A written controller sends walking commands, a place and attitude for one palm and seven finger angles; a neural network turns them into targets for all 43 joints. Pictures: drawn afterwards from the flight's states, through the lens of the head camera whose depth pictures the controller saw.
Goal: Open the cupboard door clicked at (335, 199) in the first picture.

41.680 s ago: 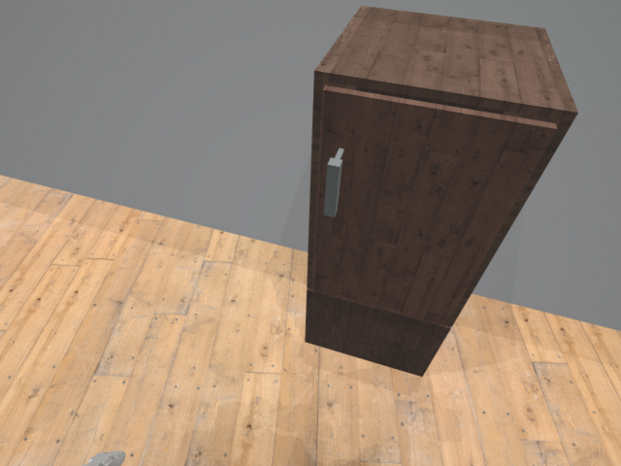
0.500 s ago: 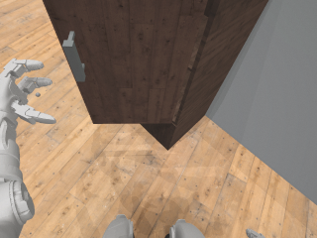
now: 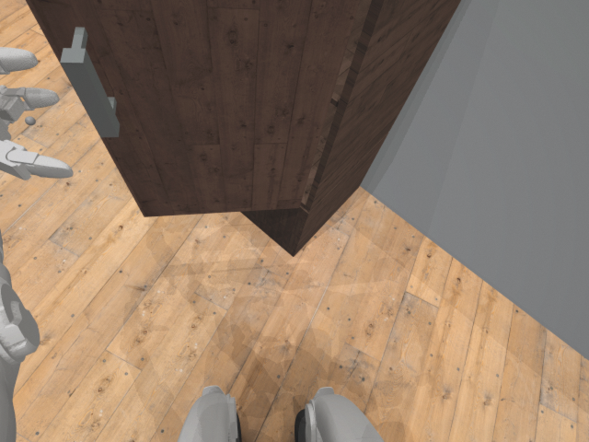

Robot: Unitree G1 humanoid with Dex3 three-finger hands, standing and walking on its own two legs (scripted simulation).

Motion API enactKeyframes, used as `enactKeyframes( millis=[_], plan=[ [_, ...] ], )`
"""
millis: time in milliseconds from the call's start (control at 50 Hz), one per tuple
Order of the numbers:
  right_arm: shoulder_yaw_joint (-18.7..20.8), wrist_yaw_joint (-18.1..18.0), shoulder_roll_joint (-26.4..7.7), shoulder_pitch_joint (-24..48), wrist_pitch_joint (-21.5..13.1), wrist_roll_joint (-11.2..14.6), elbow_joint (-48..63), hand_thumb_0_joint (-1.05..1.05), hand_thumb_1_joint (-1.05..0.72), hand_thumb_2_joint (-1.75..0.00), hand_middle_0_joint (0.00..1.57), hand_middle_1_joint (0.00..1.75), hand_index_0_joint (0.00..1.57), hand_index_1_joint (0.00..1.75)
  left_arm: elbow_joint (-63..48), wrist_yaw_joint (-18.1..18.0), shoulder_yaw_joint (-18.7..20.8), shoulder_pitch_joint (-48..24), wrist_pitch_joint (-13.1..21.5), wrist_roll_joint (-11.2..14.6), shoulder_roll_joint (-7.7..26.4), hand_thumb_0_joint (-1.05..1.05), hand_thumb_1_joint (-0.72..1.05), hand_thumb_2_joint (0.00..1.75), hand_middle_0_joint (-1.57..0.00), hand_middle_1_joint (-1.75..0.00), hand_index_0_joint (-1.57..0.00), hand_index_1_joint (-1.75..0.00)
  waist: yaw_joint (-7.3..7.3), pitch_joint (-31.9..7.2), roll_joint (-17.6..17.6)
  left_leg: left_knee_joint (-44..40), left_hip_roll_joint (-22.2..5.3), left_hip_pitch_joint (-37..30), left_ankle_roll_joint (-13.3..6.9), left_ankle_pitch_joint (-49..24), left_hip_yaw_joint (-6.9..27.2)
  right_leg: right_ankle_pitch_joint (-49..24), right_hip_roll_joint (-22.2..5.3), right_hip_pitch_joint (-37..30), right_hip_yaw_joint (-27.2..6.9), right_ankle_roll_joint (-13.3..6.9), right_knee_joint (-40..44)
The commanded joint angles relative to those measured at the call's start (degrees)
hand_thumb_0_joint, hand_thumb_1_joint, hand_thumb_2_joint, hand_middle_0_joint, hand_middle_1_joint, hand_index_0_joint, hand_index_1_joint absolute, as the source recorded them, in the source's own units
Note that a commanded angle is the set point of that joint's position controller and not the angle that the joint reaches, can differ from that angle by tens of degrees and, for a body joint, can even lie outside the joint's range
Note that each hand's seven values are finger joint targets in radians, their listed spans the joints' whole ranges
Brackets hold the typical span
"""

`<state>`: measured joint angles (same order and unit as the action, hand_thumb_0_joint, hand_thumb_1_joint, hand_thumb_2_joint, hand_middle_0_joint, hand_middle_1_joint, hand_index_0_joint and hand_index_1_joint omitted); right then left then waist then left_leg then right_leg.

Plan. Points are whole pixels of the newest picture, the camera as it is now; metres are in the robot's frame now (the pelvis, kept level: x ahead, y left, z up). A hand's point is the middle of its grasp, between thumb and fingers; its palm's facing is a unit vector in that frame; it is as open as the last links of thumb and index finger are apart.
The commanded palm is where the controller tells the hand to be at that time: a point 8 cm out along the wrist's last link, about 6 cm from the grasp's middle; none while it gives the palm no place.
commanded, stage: move the hooked fingers beside the handle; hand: left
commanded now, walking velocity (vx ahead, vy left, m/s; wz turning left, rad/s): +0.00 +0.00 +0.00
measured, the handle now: (95, 85) +0.56 +0.23 +0.08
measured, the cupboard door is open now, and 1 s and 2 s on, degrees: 48 48 48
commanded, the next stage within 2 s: slide the fingers in behind the handle in 0.86 s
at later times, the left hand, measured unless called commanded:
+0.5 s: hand (37, 117) +0.50 +0.28 +0.09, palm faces +0.07 -1.00 -0.01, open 14.0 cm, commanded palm +0.48 +0.32 +0.08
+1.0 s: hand (33, 118) +0.49 +0.28 +0.09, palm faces +0.07 -1.00 -0.02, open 14.0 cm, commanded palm +0.48 +0.32 +0.08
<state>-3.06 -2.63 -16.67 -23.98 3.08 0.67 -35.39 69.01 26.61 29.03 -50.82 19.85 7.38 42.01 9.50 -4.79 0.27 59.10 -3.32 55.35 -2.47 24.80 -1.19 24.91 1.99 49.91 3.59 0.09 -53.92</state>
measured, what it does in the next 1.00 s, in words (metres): stands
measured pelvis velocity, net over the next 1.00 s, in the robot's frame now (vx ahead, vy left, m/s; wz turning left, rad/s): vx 0.00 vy -0.01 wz -0.01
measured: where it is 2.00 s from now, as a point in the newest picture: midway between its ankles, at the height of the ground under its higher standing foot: outside the picture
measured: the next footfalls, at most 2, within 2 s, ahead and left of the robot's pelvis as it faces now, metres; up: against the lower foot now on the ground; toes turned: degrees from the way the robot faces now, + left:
none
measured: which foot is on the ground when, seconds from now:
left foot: down 0.00-1.00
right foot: down 0.00-1.00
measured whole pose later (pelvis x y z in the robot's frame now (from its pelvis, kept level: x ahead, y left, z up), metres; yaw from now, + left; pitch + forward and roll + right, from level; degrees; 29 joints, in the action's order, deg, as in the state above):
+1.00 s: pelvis +0.00 -0.01 +0.00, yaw +0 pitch +21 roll -5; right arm -3.5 -2.1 -16.4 -23.2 4.9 0.7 -33.9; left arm 69.5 25.6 30.1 -50.7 19.7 6.7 43.1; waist 10.0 -5.3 0.5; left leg 60.2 -4.1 56.3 -2.0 25.5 -0.6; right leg 25.3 2.9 50.7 3.9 -0.4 -54.5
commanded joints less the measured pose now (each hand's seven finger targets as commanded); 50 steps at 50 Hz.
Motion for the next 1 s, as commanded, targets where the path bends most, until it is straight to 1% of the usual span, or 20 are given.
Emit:
enactKeyframes(
  millis=[0,40,80,160,180,220,280,380,440,480,600,640,700,720,780,860,900,940,960,980],
  plan=[
    [4.6,-0.7,-12.3,-9.9,-0.3,-0.6,2.2,0.00,-0.90,-0.90,0.20,0.30,0.20,0.30,-11.4,-0.5,3.2,-25.2,3.6,0.9,19.1,0.00,-0.50,0.30,-0.30,-1.20,-0.30,-1.20,0.44,-27.5,11.6,-5.5,0.3,-29.3,0.9,-25.1,6.2,-14.6,1.9,-1.1,-0.7,-1.4,5.0],
    [4.2,-0.7,-12.1,-10.0,0.0,-0.5,2.1,0.00,-0.90,-0.90,0.20,0.30,0.20,0.30,-8.9,-0.8,2.2,-26.9,2.8,-0.1,19.1,0.00,-0.50,0.30,-0.30,-1.20,-0.30,-1.20,1.23,-25.3,11.3,-5.4,0.3,-27.2,0.7,-22.7,6.1,-13.5,1.8,-0.4,-0.9,-1.1,5.3],
    [4.0,-0.6,-12.3,-10.0,0.2,-0.6,2.8,0.00,-0.90,-0.90,0.20,0.30,0.20,0.30,-6.8,-1.2,3.0,-24.1,1.9,-0.9,20.6,0.00,-0.50,0.30,-0.30,-1.20,-0.30,-1.20,0.53,-24.4,11.0,-5.6,0.5,-24.6,0.6,-21.3,5.6,-13.1,1.8,-1.5,-1.0,-1.1,5.3],
    [4.2,-0.2,-12.0,-10.5,0.7,-0.9,3.5,0.00,-0.90,-0.90,0.20,0.30,0.20,0.30,-10.5,-1.4,2.8,-23.8,2.6,-1.3,20.3,0.00,-0.50,0.30,-0.30,-1.20,-0.30,-1.20,-0.12,-28.8,14.2,-4.8,0.3,-28.6,0.9,-26.0,5.6,-15.7,1.9,-1.2,-0.9,-1.2,4.6],
    [4.3,-0.1,-12.2,-10.6,0.8,-1.0,3.8,0.00,-0.90,-0.90,0.20,0.30,0.20,0.30,-10.8,-1.2,3.6,-22.7,2.8,-1.0,21.0,0.00,-0.50,0.30,-0.30,-1.20,-0.30,-1.20,-0.27,-29.9,12.5,-4.6,0.2,-28.3,0.8,-26.4,5.5,-16.5,2.0,-2.4,-0.9,-1.1,4.5],
    [4.7,-0.1,-12.3,-10.9,0.9,-1.1,3.9,0.00,-0.90,-0.90,0.20,0.30,0.20,0.30,-13.7,-1.0,5.5,-22.2,3.8,-0.1,22.4,0.00,-0.50,0.30,-0.30,-1.20,-0.30,-1.20,-0.72,-32.7,12.9,-4.4,0.0,-30.7,1.0,-30.3,5.7,-19.1,2.3,-3.7,-0.8,-1.2,4.1],
    [4.6,0.3,-11.8,-10.2,1.3,-0.7,3.8,0.00,-0.90,-0.90,0.20,0.30,0.20,0.30,-13.6,-0.5,3.5,-21.8,3.6,0.7,18.8,0.00,-0.50,0.30,-0.30,-1.20,-0.30,-1.20,-0.34,-30.1,13.3,-4.7,0.1,-30.4,0.9,-28.1,5.4,-17.5,2.5,-2.5,-0.6,-1.0,4.8],
    [4.3,0.0,-11.8,-10.1,1.6,-0.4,3.3,0.00,-0.90,-0.90,0.20,0.30,0.20,0.30,-11.0,-1.2,1.8,-22.9,2.3,0.2,17.6,0.00,-0.50,0.30,-0.30,-1.20,-0.30,-1.20,0.79,-24.2,11.8,-5.8,0.3,-27.1,0.5,-22.8,5.3,-14.6,2.3,-1.2,-0.6,-1.0,5.8],
    [4.5,-0.2,-12.0,-10.1,1.3,-0.7,3.2,0.00,-0.90,-0.90,0.20,0.30,0.20,0.30,-12.9,-1.7,3.2,-23.6,3.3,0.0,19.5,0.00,-0.50,0.30,-0.30,-1.20,-0.30,-1.20,0.27,-27.3,12.4,-5.2,0.3,-28.6,0.7,-24.7,5.5,-15.8,2.3,-2.1,-0.9,-1.1,5.3],
    [4.3,-0.1,-11.7,-9.9,1.3,-0.6,3.2,0.00,-0.90,-0.90,0.20,0.30,0.20,0.30,-13.6,-1.7,2.1,-23.7,3.8,0.2,18.1,0.00,-0.50,0.30,-0.30,-1.20,-0.30,-1.20,0.45,-27.4,12.9,-5.2,0.4,-29.0,0.8,-24.9,5.4,-16.0,2.3,-2.3,-0.9,-1.1,5.4],
    [4.1,-0.3,-11.6,-9.3,1.3,-0.3,3.1,0.00,-0.90,-0.90,0.20,0.30,0.20,0.30,-10.1,-1.1,0.2,-24.6,3.2,0.5,15.9,0.00,-0.50,0.30,-0.30,-1.20,-0.30,-1.20,1.42,-24.1,12.0,-5.0,0.5,-27.3,0.5,-22.7,5.4,-14.7,2.2,-0.7,-0.8,-1.3,5.4],
    [4.2,-0.4,-11.9,-9.5,1.2,-0.5,3.1,0.00,-0.90,-0.90,0.20,0.30,0.20,0.30,-10.3,-1.1,2.2,-23.7,3.2,0.1,18.8,0.00,-0.50,0.30,-0.30,-1.20,-0.30,-1.20,0.43,-26.8,12.3,-4.8,0.5,-27.4,0.7,-23.7,5.5,-15.5,2.1,-2.0,-0.9,-1.2,4.9],
    [4.1,-0.3,-11.6,-9.5,1.1,-0.6,3.3,0.00,-0.90,-0.90,0.20,0.30,0.20,0.30,-11.7,-1.3,1.5,-24.1,3.8,0.7,17.1,0.00,-0.50,0.30,-0.30,-1.20,-0.30,-1.20,0.64,-27.8,12.2,-4.3,0.5,-28.3,0.6,-25.7,5.4,-17.0,2.2,-2.1,-1.0,-1.2,4.6],
    [4.2,-0.2,-11.8,-9.4,1.1,-0.7,3.2,0.00,-0.90,-0.90,0.20,0.30,0.20,0.30,-12.6,-1.4,2.6,-24.5,4.1,0.6,18.7,0.00,-0.50,0.30,-0.30,-1.20,-0.30,-1.20,0.38,-29.1,12.1,-4.1,0.4,-28.4,0.7,-25.9,5.4,-17.2,2.2,-2.6,-1.0,-1.0,4.4],
    [4.3,-0.1,-11.6,-9.1,1.1,-0.5,3.4,0.00,-0.90,-0.90,0.20,0.30,0.20,0.30,-13.2,-1.6,3.1,-23.7,4.2,0.4,19.2,0.00,-0.50,0.30,-0.30,-1.20,-0.30,-1.20,-0.05,-29.0,13.2,-4.2,0.6,-28.0,0.6,-25.6,5.1,-17.5,2.2,-3.5,-1.2,-1.0,4.6],
    [4.2,0.0,-11.5,-9.0,1.3,-0.3,3.5,0.00,-0.90,-0.90,0.20,0.30,0.20,0.30,-11.9,-1.5,2.8,-22.4,3.5,0.3,18.7,0.00,-0.50,0.30,-0.30,-1.20,-0.30,-1.20,0.11,-27.3,12.2,-4.5,0.7,-26.5,0.4,-24.2,4.7,-17.3,2.3,-4.0,-1.2,-0.9,5.0],
    [4.3,-0.3,-11.8,-9.1,1.2,-0.4,3.7,0.00,-0.90,-0.90,0.20,0.30,0.20,0.30,-11.7,-1.3,4.4,-21.4,3.5,0.6,20.5,0.00,-0.50,0.30,-0.30,-1.20,-0.30,-1.20,-0.53,-27.8,10.7,-4.5,0.8,-25.4,0.3,-24.3,4.7,-18.2,2.4,-6.1,-1.4,-1.1,4.8],
    [4.2,-0.2,-11.7,-8.8,1.2,-0.2,3.6,0.00,-0.90,-0.90,0.20,0.30,0.20,0.30,-11.5,-0.9,3.4,-21.1,3.4,0.4,19.7,0.00,-0.50,0.30,-0.30,-1.20,-0.30,-1.20,-0.37,-27.0,11.4,-4.7,0.7,-25.6,0.4,-23.7,4.6,-17.5,2.3,-5.0,-1.3,-1.0,5.0],
    [4.1,-0.1,-11.3,-8.6,1.3,-0.2,3.6,0.00,-0.90,-0.90,0.20,0.30,0.20,0.30,-12.1,-0.7,1.1,-22.0,3.5,0.6,16.9,0.00,-0.50,0.30,-0.30,-1.20,-0.30,-1.20,0.23,-26.4,13.0,-4.8,0.8,-26.6,0.5,-23.4,4.6,-16.7,2.3,-3.3,-1.2,-1.0,5.2],
    [4.1,0.0,-11.2,-8.7,1.2,-0.3,3.4,0.00,-0.90,-0.90,0.20,0.30,0.20,0.30,-12.5,-0.7,0.2,-22.5,3.6,1.0,15.3,0.00,-0.50,0.30,-0.30,-1.20,-0.30,-1.20,0.56,-26.1,11.5,-4.9,0.7,-26.8,0.4,-22.6,4.9,-15.9,2.4,-3.0,-1.0,-0.9,5.4]
  ],
)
